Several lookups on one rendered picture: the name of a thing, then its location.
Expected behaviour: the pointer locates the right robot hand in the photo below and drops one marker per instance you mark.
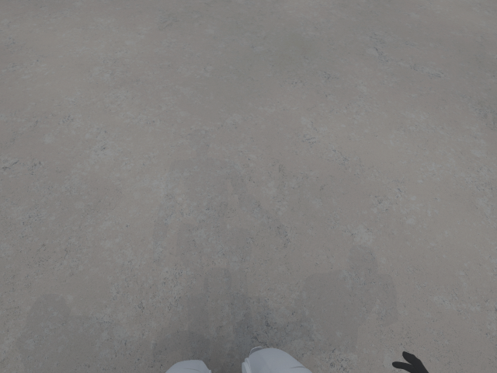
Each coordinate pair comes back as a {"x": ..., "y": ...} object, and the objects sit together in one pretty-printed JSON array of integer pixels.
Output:
[{"x": 415, "y": 365}]

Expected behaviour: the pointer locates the right robot thigh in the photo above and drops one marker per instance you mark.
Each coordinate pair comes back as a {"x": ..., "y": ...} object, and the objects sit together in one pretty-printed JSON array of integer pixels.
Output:
[{"x": 272, "y": 360}]

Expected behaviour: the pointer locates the robot right shin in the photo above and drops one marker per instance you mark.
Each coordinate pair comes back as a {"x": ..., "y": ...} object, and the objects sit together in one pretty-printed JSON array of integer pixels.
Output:
[{"x": 254, "y": 350}]

